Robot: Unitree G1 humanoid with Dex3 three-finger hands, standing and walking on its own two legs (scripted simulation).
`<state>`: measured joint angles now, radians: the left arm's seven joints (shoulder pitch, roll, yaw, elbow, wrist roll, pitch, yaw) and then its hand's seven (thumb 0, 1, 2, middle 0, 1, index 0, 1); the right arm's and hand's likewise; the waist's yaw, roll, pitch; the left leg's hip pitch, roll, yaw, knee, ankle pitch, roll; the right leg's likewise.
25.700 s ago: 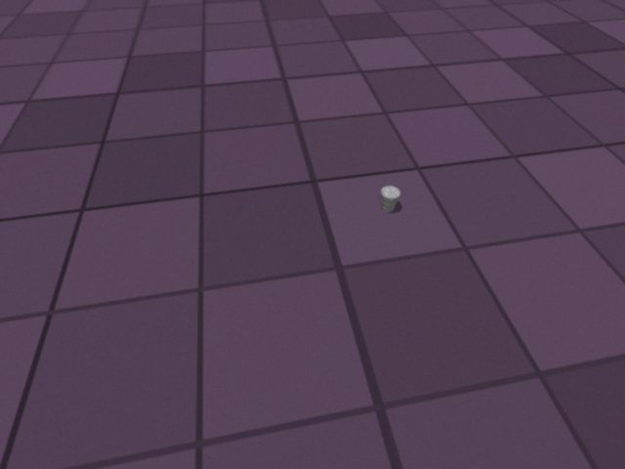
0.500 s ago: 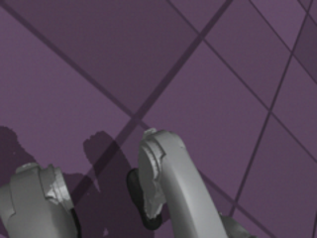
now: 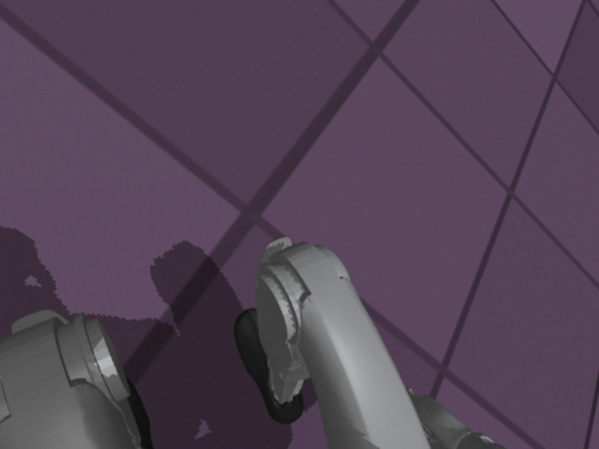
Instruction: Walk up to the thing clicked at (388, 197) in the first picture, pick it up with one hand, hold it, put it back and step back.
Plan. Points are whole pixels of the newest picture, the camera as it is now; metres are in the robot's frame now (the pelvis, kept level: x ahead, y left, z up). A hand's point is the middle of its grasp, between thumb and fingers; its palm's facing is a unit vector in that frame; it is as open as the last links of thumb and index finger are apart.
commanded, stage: close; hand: left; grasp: from above
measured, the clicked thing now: out of the picture +0.44 +0.32 -0.25
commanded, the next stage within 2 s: settle in 0.78 s
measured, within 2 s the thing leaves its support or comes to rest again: leaves its support in 1.26 s
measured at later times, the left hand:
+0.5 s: hand out of the picture +0.44 +0.33 -0.22, palm faces -0.45 -0.13 -0.88, open 12.5 cm
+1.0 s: hand out of the picture +0.44 +0.33 -0.21, palm faces -0.45 -0.14 -0.88, open 11.5 cm
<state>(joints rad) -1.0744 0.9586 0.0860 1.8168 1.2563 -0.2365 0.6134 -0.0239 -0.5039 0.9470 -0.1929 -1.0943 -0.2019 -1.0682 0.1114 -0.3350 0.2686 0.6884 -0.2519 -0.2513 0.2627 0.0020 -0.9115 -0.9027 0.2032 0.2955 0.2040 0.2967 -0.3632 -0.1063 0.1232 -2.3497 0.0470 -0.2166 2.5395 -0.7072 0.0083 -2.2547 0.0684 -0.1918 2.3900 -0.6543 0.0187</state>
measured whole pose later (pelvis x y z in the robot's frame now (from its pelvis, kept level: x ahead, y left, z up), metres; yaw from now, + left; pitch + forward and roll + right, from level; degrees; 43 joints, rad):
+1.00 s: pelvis +0.00 +0.00 +0.01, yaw +0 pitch +29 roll -12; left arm -1.06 0.94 0.06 1.75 1.26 -0.24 0.59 -0.02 -0.26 0.94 -0.55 -1.06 -0.38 -1.04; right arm 0.13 -0.33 0.26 0.67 -0.24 -0.22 0.24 0.00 -0.92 -0.90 0.20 0.30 0.20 0.30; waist -0.35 -0.10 0.10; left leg -2.35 0.04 -0.21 2.52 -0.71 0.01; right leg -2.25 0.06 -0.19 2.37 -0.66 0.02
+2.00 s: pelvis +0.00 +0.00 +0.05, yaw +6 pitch +35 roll -8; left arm -0.91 0.72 0.02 1.27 1.18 -0.15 0.27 0.00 -0.18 0.86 -0.69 -1.02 -0.43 -0.91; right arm 0.20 -0.28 0.06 0.71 -0.10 -0.01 0.12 0.00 -0.93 -0.91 0.20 0.30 0.20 0.30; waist -0.22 0.01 -0.09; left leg -2.28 0.02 -0.11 2.32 -0.66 0.01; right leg -2.20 0.03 -0.10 2.25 -0.67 0.01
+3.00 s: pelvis +0.03 +0.01 +0.34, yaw +12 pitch +19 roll -3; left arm -0.39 0.48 -0.15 0.83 0.99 -0.01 0.12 -0.02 -0.16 0.89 -0.65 -1.05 -0.39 -0.94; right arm 0.22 -0.23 -0.01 0.72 0.04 0.00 -0.05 0.01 -0.92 -0.91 0.21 0.30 0.21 0.30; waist -0.09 0.04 -0.17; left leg -1.16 0.03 -0.02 1.33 -0.51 0.01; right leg -1.12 0.03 -0.02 1.28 -0.51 0.01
